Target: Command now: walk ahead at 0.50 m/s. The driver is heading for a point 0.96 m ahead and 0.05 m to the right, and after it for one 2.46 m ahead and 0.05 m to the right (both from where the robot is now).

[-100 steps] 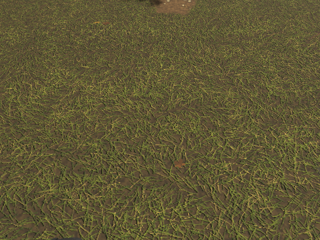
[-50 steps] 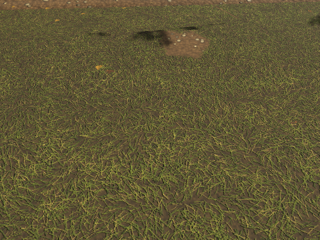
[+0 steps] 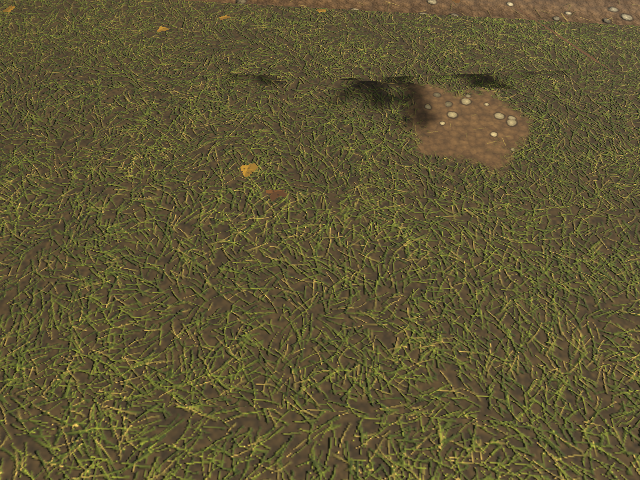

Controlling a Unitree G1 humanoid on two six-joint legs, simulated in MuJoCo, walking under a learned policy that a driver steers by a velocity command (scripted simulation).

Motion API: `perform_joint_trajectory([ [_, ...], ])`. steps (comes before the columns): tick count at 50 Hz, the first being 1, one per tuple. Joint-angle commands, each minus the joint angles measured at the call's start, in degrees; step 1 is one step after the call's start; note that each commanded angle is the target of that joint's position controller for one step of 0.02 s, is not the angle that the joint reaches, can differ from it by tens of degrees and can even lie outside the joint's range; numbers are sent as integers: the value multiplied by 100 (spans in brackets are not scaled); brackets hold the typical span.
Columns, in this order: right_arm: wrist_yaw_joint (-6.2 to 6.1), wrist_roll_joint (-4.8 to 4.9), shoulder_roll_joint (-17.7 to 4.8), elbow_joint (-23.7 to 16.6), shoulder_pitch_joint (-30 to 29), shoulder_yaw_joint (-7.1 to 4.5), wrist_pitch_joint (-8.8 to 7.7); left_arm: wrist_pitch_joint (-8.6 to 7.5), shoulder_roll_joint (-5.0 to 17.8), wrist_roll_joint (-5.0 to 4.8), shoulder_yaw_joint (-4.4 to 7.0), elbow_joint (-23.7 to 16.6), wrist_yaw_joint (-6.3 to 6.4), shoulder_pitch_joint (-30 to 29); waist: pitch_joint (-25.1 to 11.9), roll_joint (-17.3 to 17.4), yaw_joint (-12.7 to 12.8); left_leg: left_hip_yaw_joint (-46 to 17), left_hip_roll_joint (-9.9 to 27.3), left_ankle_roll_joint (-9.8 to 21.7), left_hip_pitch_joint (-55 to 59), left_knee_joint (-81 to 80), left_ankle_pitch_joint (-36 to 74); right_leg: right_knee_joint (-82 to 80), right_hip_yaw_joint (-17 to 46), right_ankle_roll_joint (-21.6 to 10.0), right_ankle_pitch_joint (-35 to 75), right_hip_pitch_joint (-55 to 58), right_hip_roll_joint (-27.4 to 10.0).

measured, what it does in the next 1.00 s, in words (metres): goes down: right foot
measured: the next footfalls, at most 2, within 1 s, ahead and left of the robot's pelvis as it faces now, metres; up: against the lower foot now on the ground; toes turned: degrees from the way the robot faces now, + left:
right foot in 0.36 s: +0.38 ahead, -0.14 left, +0.00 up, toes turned -3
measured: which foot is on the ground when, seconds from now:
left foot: down 0.00-0.36, up 0.38-1.00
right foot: up 0.00-0.34, down 0.36-1.00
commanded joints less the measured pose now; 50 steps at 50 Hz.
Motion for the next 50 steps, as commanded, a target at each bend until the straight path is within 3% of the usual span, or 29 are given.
perform_joint_trajectory([
  [1,-38,-122,-611,-382,-78,-53,-242,88,492,208,106,-457,82,159,-567,586,-54,-2930,2227,1188,1195,-1838,1104,-1257,51,-306,1606,-1557,-676],
  [2,-78,-135,-583,-318,-109,-22,-260,149,232,254,100,-498,55,45,-156,684,71,-2114,1766,973,373,-2125,1392,-2172,-48,-224,1822,-1081,-725],
  [3,-156,-129,-726,-297,15,-56,-255,135,139,307,89,-630,38,-145,-1,946,26,-1753,1545,1029,341,-2291,1834,-2901,-158,-104,2011,-1024,-691],
  [4,-252,-167,-802,-211,181,-71,-250,107,157,330,91,-754,13,-382,38,1049,4,-1542,1455,1091,349,-2380,2425,-3442,-247,-20,2254,-928,-678],
  [5,-334,-145,-781,-206,278,-85,-239,80,232,355,110,-841,-30,-596,30,989,-34,-1264,1375,1081,423,-2390,2940,-4131,-290,11,2613,-804,-675],
  [6,-383,-92,-814,-208,343,-109,-210,59,125,370,73,-885,-87,-739,-70,879,-70,-1025,1288,1049,626,-2401,3096,-4791,-402,-5,2975,-646,-601],
  [10,-432,136,-890,-34,954,-185,-76,81,-12,296,21,-1083,-266,-1554,-25,491,-426,-815,1377,888,1574,-2520,2604,-6131,-717,-158,3589,-560,-273],
  [13,-420,157,-868,82,1302,-228,33,79,23,270,35,-1317,-375,-2130,260,384,-588,-882,1568,822,2269,-2447,2045,-6575,-745,-323,3255,-896,-186],
  [15,-425,135,-1008,113,1283,-266,106,9,147,283,87,-1457,-453,-2335,290,420,-572,-875,1586,714,2651,-2219,2433,-6899,-860,-458,2866,-799,-38],
  [17,-405,136,-1085,55,1024,-288,151,-15,344,303,201,-1297,-469,-1592,-135,545,-117,-629,1400,545,2572,-1497,3677,-7140,-1104,-674,2878,486,229],
  [18,-407,90,-957,-14,886,-238,160,-8,667,367,358,-985,-443,-534,-751,408,292,-358,1035,366,2031,-324,3859,-6901,-909,-875,3333,2009,142],
  [19,-380,-7,-501,-106,1374,-93,97,-2,1182,408,502,-847,-409,364,-1765,-450,351,-32,390,22,199,1862,1992,-6922,954,-1593,2980,4288,-1141],
  [20,-305,-21,-316,-116,1492,7,-49,7,1230,274,491,-702,-442,797,-2444,-1323,393,-556,-266,-77,-1070,3239,-1649,-7960,3187,-2059,1608,5220,-1861],
  [21,-270,150,-819,-205,995,-156,-115,18,907,258,383,-713,-433,588,-1834,-968,442,-909,16,5,-1878,3772,-1650,-8274,3108,-1803,757,4975,-1770],
  [22,-308,226,-957,-374,481,-198,-158,7,779,307,329,-823,-406,45,-1000,-599,338,-744,271,77,-2103,3666,-1141,-8422,2415,-1603,1095,4072,-1647],
  [23,-366,166,-921,-413,269,-212,-145,3,661,383,288,-903,-400,-397,-564,-198,149,-655,501,63,-1869,3371,-668,-8543,1789,-1524,1805,3188,-1460],
  [24,-405,102,-841,-383,330,-228,-89,-21,531,451,257,-934,-410,-694,-426,-152,-90,-710,694,41,-1412,3037,-349,-8678,1322,-1436,2368,2489,-1269],
  [26,-433,98,-634,-299,600,-227,58,-73,371,435,231,-900,-427,-863,-453,-190,-349,-754,863,5,-789,2550,-131,-8991,849,-1371,2459,1914,-1051],
  [29,-497,44,-634,-467,122,-245,117,-111,657,413,300,-700,-298,-659,-175,-102,-332,-754,911,-107,-951,1436,538,-9404,472,-1416,2542,1760,-1026],
  [32,-415,-55,-480,-671,-409,-206,61,-66,753,400,336,-446,-206,-332,-255,-59,-206,-660,812,-211,-990,659,1594,-9341,-9,-1325,3430,2032,-874],
  [34,-319,-10,-534,-555,-271,-235,28,-94,804,466,363,-338,-234,-119,-473,-48,-225,-605,743,-236,-761,934,2246,-9101,-222,-1339,3680,2145,-901],
  [36,-274,14,-594,-621,-534,-248,28,-94,632,408,316,-250,-251,-17,-255,-69,-170,-646,781,-197,-1120,983,2209,-8997,-213,-1333,3560,2305,-955],
  [37,-229,66,-689,-747,-858,-290,-10,-104,487,336,293,-19,-201,400,-81,16,-84,-1055,947,-139,-2028,909,2268,-8719,100,-1313,3291,3108,-1210],
  [38,-185,162,-809,-865,-1048,-342,-34,-108,554,272,302,72,-165,756,4,-116,29,-1109,941,-70,-2873,740,2008,-8654,393,-1360,2831,3816,-1288],
  [42,14,137,-670,-1226,-1919,-290,-187,-79,642,373,332,172,-28,1249,354,-265,326,-1058,1012,-37,-3875,557,1772,-8309,649,-1385,2722,4439,-1570],
  [44,155,11,-460,-1254,-2006,-203,-209,-29,539,351,273,26,90,899,567,-170,279,-726,863,-53,-2652,-179,3237,-8162,39,-1167,2194,3076,-1171],
  [45,206,6,-325,-1246,-1989,-158,-204,19,495,324,249,-51,77,763,572,-114,319,-580,716,-45,-1887,-475,3639,-8094,-184,-1066,1879,2425,-986],
  [46,238,7,-321,-1240,-2036,-122,-244,6,625,265,283,-103,108,653,641,40,309,-516,634,-35,-1383,-644,3951,-7879,-298,-985,1668,2002,-930],
  [50,255,175,-457,-1167,-1870,-75,-164,70,703,218,329,-77,63,820,645,-124,434,-597,640,-106,-832,-1349,3858,-7035,-472,-662,1799,2515,-935],
])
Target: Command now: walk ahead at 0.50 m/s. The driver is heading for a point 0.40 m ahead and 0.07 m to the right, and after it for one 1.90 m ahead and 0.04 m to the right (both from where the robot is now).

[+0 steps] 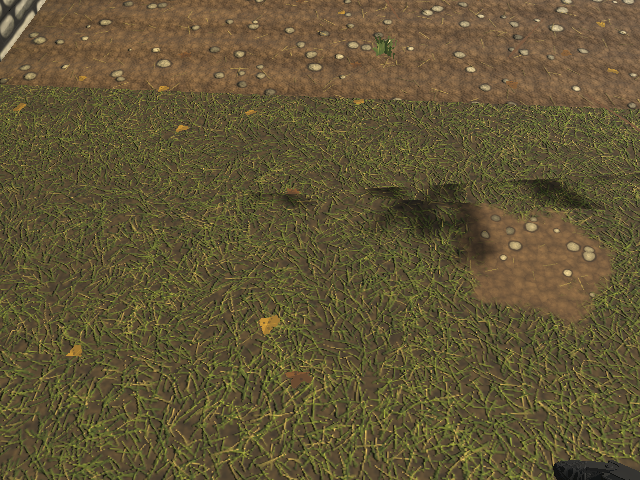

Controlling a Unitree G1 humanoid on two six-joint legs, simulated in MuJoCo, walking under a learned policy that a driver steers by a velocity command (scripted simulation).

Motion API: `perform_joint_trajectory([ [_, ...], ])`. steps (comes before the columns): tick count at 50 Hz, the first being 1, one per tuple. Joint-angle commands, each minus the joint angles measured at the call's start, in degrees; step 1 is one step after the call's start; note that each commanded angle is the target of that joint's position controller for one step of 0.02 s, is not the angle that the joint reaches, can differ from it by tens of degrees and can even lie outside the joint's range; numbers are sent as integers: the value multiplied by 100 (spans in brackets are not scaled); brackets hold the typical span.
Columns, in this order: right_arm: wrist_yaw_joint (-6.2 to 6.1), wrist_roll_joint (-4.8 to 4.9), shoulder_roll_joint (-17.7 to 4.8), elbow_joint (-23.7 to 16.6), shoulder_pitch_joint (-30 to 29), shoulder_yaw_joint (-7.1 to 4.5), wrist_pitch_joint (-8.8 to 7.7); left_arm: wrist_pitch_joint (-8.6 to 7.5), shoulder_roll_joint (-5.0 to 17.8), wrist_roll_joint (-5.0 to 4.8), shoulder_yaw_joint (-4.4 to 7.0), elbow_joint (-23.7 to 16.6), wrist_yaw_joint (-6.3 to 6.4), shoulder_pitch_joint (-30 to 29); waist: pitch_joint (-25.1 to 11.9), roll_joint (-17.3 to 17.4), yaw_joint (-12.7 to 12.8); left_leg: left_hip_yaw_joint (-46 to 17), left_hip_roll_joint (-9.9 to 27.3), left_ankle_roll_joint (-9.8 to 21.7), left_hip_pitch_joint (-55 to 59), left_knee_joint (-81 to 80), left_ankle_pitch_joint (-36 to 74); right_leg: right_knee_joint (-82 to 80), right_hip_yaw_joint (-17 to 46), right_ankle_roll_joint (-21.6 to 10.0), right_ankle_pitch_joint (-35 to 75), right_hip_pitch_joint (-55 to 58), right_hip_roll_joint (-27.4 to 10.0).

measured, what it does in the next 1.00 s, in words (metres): goes down: left foot 0.15 m lower, then right foot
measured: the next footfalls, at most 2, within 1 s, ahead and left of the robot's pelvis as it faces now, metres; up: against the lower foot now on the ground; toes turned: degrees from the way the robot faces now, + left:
left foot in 0.10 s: +0.25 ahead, +0.18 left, -0.15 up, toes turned +3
right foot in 0.54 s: +0.50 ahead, -0.04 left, -0.15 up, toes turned -11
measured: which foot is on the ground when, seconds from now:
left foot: up 0.00-0.08, down 0.10-0.54, up 0.56-0.90, down 0.92-1.00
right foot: down 0.00-0.10, up 0.12-0.52, down 0.54-1.00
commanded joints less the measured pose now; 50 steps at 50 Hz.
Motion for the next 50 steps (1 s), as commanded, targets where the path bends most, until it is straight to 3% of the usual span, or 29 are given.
perform_joint_trajectory([
  [1,11,82,-259,-262,-528,30,-22,21,863,-33,196,-234,2,26,840,-603,55,-34,99,-58,179,-664,125,161,566,-792,2547,-363,-1004],
  [3,-50,45,-577,157,483,-87,-39,72,835,-15,169,-167,-18,0,235,-721,-353,50,131,-4,1279,-879,339,1752,553,-705,3509,-156,-942],
  [4,-103,13,-844,522,1666,-208,-49,76,895,-12,161,-184,-70,-189,-381,-552,-998,369,-75,13,2977,-882,512,3073,444,-547,3919,-802,-720],
  [5,-146,-133,-1112,777,2666,-283,-39,33,772,-83,144,-69,-101,-70,-829,17,-1534,226,340,281,4773,-459,1008,5313,375,-145,2011,-2174,-211],
  [6,-154,-389,-1295,803,2743,-135,-79,-57,-81,-71,-20,90,-199,1170,-1703,1830,-934,-331,1115,533,7046,1934,3741,7581,1160,-31,-1668,-4553,227],
  [7,-157,-219,-1474,814,3095,-247,66,-274,216,-265,-60,34,-245,1490,-2838,2399,-1085,-1234,1539,958,7409,1909,3486,8060,1735,-56,-1285,-4932,134],
  [8,-163,-83,-1701,1025,3437,-371,216,-356,375,-424,-43,-396,-185,770,-3197,2023,-1261,-2598,2157,1456,7064,347,-244,8197,1384,37,-728,-5454,172],
  [9,-236,-39,-1425,1028,2899,-330,212,-305,451,-484,-22,-569,-60,59,-2311,630,-977,-3093,2161,1465,5812,-662,-2322,7692,899,14,145,-5691,-134],
  [10,-292,-82,-963,800,2092,-154,157,-168,545,-360,-22,-644,78,-463,-1346,95,-856,-2794,2156,1371,4551,-1016,-2319,7778,545,-8,654,-5722,-299],
  [11,-271,-231,-790,648,1635,-75,23,-28,478,-257,-51,-604,117,-307,-1222,-107,-632,-2664,2364,1468,3554,-848,-2232,7533,716,-202,1252,-5243,-585],
  [12,-218,-260,-532,634,1283,-6,-60,89,346,-126,-61,-625,125,-438,-812,-130,-526,-2166,2171,1323,2712,-722,-1902,7352,753,-345,1244,-5006,-670],
  [13,-186,-251,-98,661,1029,122,-121,157,406,-151,36,-613,70,-492,-331,-2,-348,-1345,1626,819,1915,-793,-2276,6104,1137,-600,2125,-4697,-809],
  [15,-368,-275,-243,666,942,102,-137,195,230,-91,54,-845,36,-1008,329,630,-391,-75,953,527,1390,-1400,-1810,4068,989,-462,2916,-4291,-573],
  [17,-604,-346,-334,734,1069,82,-139,120,208,29,55,-1030,-62,-1269,352,686,-328,481,752,583,1635,-1326,-140,2736,857,-373,3500,-4027,-411],
  [20,-809,-189,-611,637,1199,-6,-44,79,23,112,-30,-1221,-316,-1760,94,163,-486,964,822,506,2298,-1217,1147,1300,154,-436,4248,-3518,-83],
  [24,-857,-3,-757,726,1595,-107,212,236,85,156,-15,-1530,-480,-2124,139,23,-588,1081,996,445,3147,-653,1549,629,-17,-698,3579,-3370,163],
  [26,-822,29,-882,673,1502,-187,319,235,341,172,96,-1480,-524,-1628,-82,24,-290,1108,902,352,3337,170,1902,200,-145,-896,3299,-2642,427],
  [27,-786,40,-907,630,1383,-205,351,214,608,188,212,-1321,-496,-1096,-351,-229,-2,1264,583,153,3209,1147,1339,-446,-120,-1045,4325,-1762,534],
  [28,-745,-136,-736,495,1449,-162,319,225,1162,258,337,-1302,-382,-717,-910,-1135,37,1453,-21,-232,2116,3077,-1188,-316,1204,-1435,7621,-337,-449],
  [29,-571,-244,-93,499,2345,62,274,165,1250,301,200,-1403,-383,-1052,-1865,-1822,-681,499,-821,-471,900,4736,-6137,-247,3226,-2661,9399,901,-1950],
  [30,-475,-90,-408,644,2217,-18,300,191,778,220,86,-1404,-441,-1084,-2245,-1105,-430,-343,-561,-422,965,4759,-6113,-508,3063,-2623,8031,501,-1768],
  [31,-482,74,-493,442,1697,-59,381,204,631,156,41,-1473,-471,-1578,-1387,-929,-491,-139,-429,-417,494,4629,-5935,-687,2513,-2368,6834,-117,-1519],
  [32,-570,46,-428,404,1380,-67,472,234,489,127,-3,-1464,-475,-1857,-873,-365,-572,-25,-290,-391,379,4140,-5693,-966,2178,-2055,5739,-812,-1252],
  [36,-725,-61,-306,501,1531,-89,714,272,618,309,60,-1468,-373,-2313,-625,-773,-898,134,-226,-468,1522,2563,-4793,-1568,1544,-1647,4056,-2204,-739],
  [40,-819,-123,-300,467,1258,-55,735,275,540,270,15,-1260,-208,-2210,-800,-856,-772,65,-174,-473,1933,1490,-4297,-1790,1575,-1499,2571,-2130,-732],
  [43,-815,-146,-291,528,1225,-39,713,339,451,223,-41,-1148,-159,-2327,-524,-883,-820,207,-251,-409,2277,715,-3909,-1876,1601,-1272,1215,-2323,-612],
  [45,-775,-262,-238,629,1378,-2,668,357,337,186,-77,-975,-164,-2163,-310,-728,-883,260,-247,-279,2722,-52,-3335,-1758,1441,-910,630,-2528,-367],
  [47,-763,-223,-687,668,1345,-67,625,373,414,165,-27,-925,-156,-1909,117,-41,-548,-18,-38,-65,2033,-369,-4202,-1466,984,-634,935,-2322,83],
  [50,-758,-189,-393,704,1131,17,471,365,343,170,-36,-868,-114,-2017,192,334,-516,-138,-32,-163,1364,-835,-4467,-831,714,-604,2168,-1429,160],
])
